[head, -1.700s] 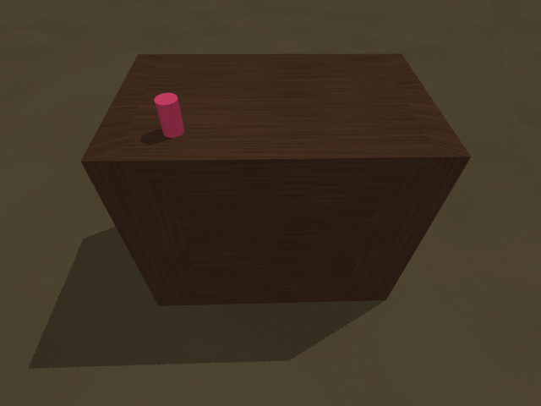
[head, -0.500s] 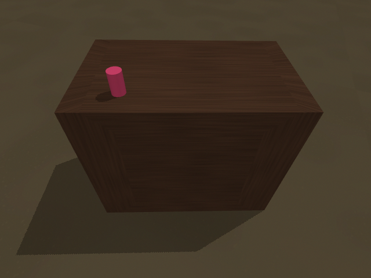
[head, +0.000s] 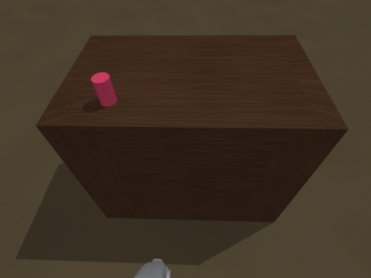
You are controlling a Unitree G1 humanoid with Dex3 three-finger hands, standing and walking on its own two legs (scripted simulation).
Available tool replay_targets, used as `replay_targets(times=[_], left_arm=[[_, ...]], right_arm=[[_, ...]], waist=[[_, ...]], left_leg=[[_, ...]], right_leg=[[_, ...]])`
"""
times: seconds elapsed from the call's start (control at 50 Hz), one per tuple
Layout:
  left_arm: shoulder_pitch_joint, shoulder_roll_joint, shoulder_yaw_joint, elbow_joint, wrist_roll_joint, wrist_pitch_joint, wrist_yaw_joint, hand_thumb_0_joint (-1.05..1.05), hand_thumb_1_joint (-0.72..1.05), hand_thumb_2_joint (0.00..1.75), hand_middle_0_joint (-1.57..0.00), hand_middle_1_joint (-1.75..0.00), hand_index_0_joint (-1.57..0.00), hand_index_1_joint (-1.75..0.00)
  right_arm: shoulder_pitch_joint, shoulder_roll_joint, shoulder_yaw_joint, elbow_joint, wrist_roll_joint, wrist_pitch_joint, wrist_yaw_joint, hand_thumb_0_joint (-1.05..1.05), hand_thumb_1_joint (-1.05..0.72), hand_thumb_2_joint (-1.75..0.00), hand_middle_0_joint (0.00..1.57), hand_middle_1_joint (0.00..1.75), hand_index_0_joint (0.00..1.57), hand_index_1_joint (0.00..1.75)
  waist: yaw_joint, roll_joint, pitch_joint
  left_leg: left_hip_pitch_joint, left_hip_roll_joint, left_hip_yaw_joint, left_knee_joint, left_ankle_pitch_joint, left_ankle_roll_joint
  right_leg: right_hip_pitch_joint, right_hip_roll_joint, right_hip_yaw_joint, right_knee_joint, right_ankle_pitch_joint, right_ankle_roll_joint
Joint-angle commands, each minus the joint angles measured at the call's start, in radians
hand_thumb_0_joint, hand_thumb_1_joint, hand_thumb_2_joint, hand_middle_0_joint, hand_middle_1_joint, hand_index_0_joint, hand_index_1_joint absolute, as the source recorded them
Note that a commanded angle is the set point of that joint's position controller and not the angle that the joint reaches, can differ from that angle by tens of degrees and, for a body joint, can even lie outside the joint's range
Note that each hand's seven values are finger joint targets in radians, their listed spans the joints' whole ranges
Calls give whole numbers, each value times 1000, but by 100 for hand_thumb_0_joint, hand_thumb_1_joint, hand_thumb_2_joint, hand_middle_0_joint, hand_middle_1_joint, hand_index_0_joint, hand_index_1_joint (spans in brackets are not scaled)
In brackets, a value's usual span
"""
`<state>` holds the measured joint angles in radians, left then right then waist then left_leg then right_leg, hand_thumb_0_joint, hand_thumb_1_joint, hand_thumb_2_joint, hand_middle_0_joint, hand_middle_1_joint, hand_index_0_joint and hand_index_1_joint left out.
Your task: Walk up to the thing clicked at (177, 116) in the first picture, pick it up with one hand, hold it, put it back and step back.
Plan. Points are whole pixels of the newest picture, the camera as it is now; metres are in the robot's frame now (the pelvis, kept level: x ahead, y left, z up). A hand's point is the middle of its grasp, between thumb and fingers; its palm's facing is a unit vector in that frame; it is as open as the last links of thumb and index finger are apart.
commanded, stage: walk up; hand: left
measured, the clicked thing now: (104, 89) +0.63 +0.28 +0.02
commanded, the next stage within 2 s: stand in 1.88 s
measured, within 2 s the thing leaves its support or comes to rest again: neither
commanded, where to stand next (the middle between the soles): +0.20 +0.03 m, yaw -2 degrees
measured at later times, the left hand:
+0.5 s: hand (66, 268) +0.17 +0.30 -0.15, palm faces -0.04 -0.89 -0.45, open 7.4 cm
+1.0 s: hand (78, 246) +0.23 +0.30 -0.17, palm faces -0.01 -0.94 -0.33, open 7.4 cm
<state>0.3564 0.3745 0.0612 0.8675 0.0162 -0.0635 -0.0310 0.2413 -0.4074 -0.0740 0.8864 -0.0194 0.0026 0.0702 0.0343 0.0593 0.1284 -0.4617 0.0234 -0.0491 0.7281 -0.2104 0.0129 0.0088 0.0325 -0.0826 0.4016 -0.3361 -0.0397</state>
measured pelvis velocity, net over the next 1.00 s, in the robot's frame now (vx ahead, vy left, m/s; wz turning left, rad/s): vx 0.13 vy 0.04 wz -0.01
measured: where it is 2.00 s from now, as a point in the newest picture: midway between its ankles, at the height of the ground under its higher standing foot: outside the picture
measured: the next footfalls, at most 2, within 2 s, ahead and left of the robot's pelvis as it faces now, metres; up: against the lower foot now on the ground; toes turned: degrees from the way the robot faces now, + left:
left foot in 0.10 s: +0.20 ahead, +0.12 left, +0.00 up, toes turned +3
right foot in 0.50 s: +0.24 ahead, -0.10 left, +0.00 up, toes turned -1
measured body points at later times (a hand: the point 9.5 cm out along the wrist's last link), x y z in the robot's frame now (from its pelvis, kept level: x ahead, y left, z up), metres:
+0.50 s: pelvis +0.12 +0.02 -0.02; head +0.15 +0.00 +0.43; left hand +0.17 +0.35 -0.12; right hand +0.21 -0.29 -0.14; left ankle +0.16 +0.12 -0.74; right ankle +0.20 -0.10 -0.74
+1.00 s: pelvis +0.13 +0.04 -0.01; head +0.15 +0.06 +0.44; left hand +0.23 +0.35 -0.14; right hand +0.20 -0.27 -0.13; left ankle +0.11 +0.17 -0.74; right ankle +0.20 -0.10 -0.74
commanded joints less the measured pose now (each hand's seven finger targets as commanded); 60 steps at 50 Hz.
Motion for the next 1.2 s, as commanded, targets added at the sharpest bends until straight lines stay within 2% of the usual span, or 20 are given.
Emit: replay_targets(times=[0.0, 0.08, 0.1, 0.12, 0.18, 0.24, 0.38, 0.44, 0.46, 0.48, 0.5, 0.52, 0.58, 0.64, 0.72, 0.76, 0.78, 0.86, 0.94, 1.18], left_arm=[[28, 279, 72, -96, -4, -26, 29, 0, 90, 90, -20, -30, -20, -30], [33, 258, 49, -127, -17, -27, 39, 0, 90, 90, -20, -30, -20, -30], [87, 189, 33, -142, -31, -26, 39, 0, 90, 90, -20, -30, -20, -30], [101, 216, 47, -138, -38, -20, 45, 0, 90, 90, -20, -30, -20, -30], [118, 263, 40, -104, -25, -12, 31, 0, 90, 90, -20, -30, -20, -30], [170, 215, 33, -53, -14, -4, 27, 0, 90, 90, -20, -30, -20, -30], [94, 181, 37, -69, -13, 7, 61, 0, 90, 90, -20, -30, -20, -30], [111, 210, 54, -61, 1, 4, 67, 0, 90, 90, -20, -30, -20, -30], [86, 246, 63, -76, 10, 0, 70, 0, 90, 90, -20, -30, -20, -30], [49, 316, 76, -102, 20, -7, 71, 0, 90, 90, -20, -30, -20, -30], [5, 348, 73, -117, 10, -4, 71, 0, 90, 90, -20, -30, -20, -30], [-17, 349, 73, -121, 11, 0, 76, 0, 90, 90, -20, -30, -20, -30], [-122, 295, 63, -126, 17, 8, 78, 0, 90, 90, -20, -30, -20, -30], [-124, 269, 57, -118, 37, 20, 66, 0, 90, 90, -20, -30, -20, -30], [-149, 254, 43, -82, 6, 49, 49, 0, 90, 90, -20, -30, -20, -30], [-161, 152, 9, -76, -16, 57, 42, 0, 90, 90, -20, -30, -20, -30], [-203, 228, 37, -40, -7, 59, 52, 0, 90, 90, -20, -30, -20, -30], [-202, 220, 23, 12, -16, 36, 37, 0, 90, 90, -20, -30, -20, -30], [-256, 202, 0, 44, -23, 44, 27, 0, 90, 90, -20, -30, -20, -30], [-294, 186, -16, 179, -21, 34, 25, 0, 90, 90, -20, -30, -20, -30]], right_arm=[[-93, -141, -45, -147, -8, -32, 2, 0, -90, -90, 20, 30, 20, 30], [140, -201, -82, -117, -26, -47, -8, 0, -90, -90, 20, 30, 20, 30], [234, -279, -111, -121, -45, -52, -18, 0, -90, -90, 20, 30, 20, 30], [234, -307, -111, -146, -10, -53, -23, 0, -90, -90, 20, 30, 20, 30], [42, -230, -81, -199, 20, -46, -35, 0, -90, -90, 20, 30, 20, 30], [-4, -179, -56, -211, 7, -56, -39, 0, -90, -90, 20, 30, 20, 30], [-18, -192, -49, -224, -1, -21, -50, 0, -90, -90, 20, 30, 20, 30], [-75, -173, -41, -233, 20, 7, -53, 0, -90, -90, 20, 30, 20, 30], [-51, -140, -31, -222, 24, 16, -56, 0, -90, -90, 20, 30, 20, 30], [-10, -104, -20, -218, 24, 24, -56, 0, -90, -90, 20, 30, 20, 30], [2, -139, -32, -197, 18, 44, -67, 0, -90, -90, 20, 30, 20, 30], [8, -178, -45, -179, 15, 52, -69, 0, -90, -90, 20, 30, 20, 30], [72, -188, -53, -119, 26, 40, -69, 0, -90, -90, 20, 30, 20, 30], [56, -170, -36, -86, 22, 24, -60, 0, -90, -90, 20, 30, 20, 30], [85, -142, -20, -23, 4, -18, -75, 0, -90, -90, 20, 30, 20, 30], [-36, -261, -31, -47, -15, -39, -84, 0, -90, -90, 20, 30, 20, 30], [-96, -298, -34, -49, 9, -41, -81, 0, -90, -90, 20, 30, 20, 30], [-92, -205, -2, -5, 20, -47, -82, 0, -90, -90, 20, 30, 20, 30], [-106, -186, 6, 33, 14, -36, -83, 0, -90, -90, 20, 30, 20, 30], [-193, -167, 26, 116, 22, -34, -77, 0, -90, -90, 20, 30, 20, 30]], waist=[[15, -173, -8], [-119, 8, -129], [-157, 224, -216], [-140, 212, -247], [-47, 33, -72], [-21, 58, -33], [-24, 102, -129], [18, 16, -147], [15, -78, -127], [-10, -259, -106], [-10, -243, -88], [-6, -219, -70], [-45, -223, -131], [-8, -275, -167], [-38, -234, -186], [-1, 66, -111], [-13, 60, -68], [-8, 48, -126], [-15, 33, -116], [-16, -32, -132]], left_leg=[[50, 26, 79, -102, 51, 33], [460, -19, 79, -213, -7, 110], [610, 195, -263, -291, -68, 208], [596, 373, -617, -436, -105, 310], [285, 295, -324, -493, -301, 225], [152, 195, -81, -465, 16, 203], [166, 213, -46, -264, 428, 213], [56, 161, -30, -120, 130, 137], [11, 108, -1, -46, -35, 88], [-62, -18, 69, 157, -249, 25], [-16, -50, -5, 345, -437, 14], [-3, -37, -54, 447, -422, 9], [11, -34, -68, 460, -297, -5], [43, -34, 20, 186, -349, -20], [255, -53, 80, -297, -126, -10], [209, 245, -413, -387, -142, 114], [41, 308, -404, -363, -66, 201], [118, 96, -82, -203, 210, 45], [146, 105, -105, -309, -59, 47], [265, 98, -60, -405, 3, 23]], right_leg=[[-64, -269, 136, -68, 541, -111], [-249, -179, 66, 381, 579, -79], [-450, -42, 15, 724, 317, -19], [-566, 75, 100, 878, -240, -12], [-532, -61, 205, 836, -114, -23], [-417, -77, 130, 655, -52, 14], [-317, -62, 41, 367, 65, 29], [-182, -47, 50, 205, 182, -3], [-189, -126, 168, 117, 165, -36], [-231, -356, 504, -28, 186, -132], [-362, -474, 632, -91, 159, -251], [-402, -472, 656, -85, 154, -289], [-372, -324, 403, -18, 44, -196], [-285, -256, 306, 19, -83, -157], [-311, -225, 242, 205, 180, -108], [-498, -71, 122, 332, 15, 26], [-342, -81, 128, 376, -147, 19], [-179, -111, 141, 180, 369, -20], [-215, -123, 156, 136, 222, -19], [-151, -153, 174, -31, 285, 10]])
